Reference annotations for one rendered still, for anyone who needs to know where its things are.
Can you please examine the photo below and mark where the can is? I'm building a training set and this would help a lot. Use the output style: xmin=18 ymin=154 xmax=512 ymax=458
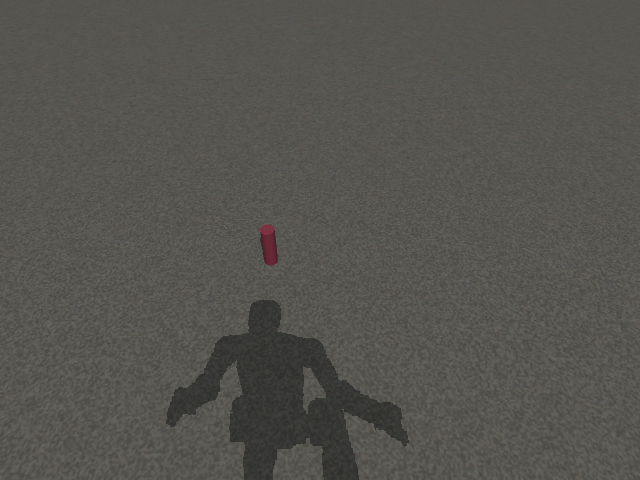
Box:
xmin=260 ymin=224 xmax=278 ymax=265

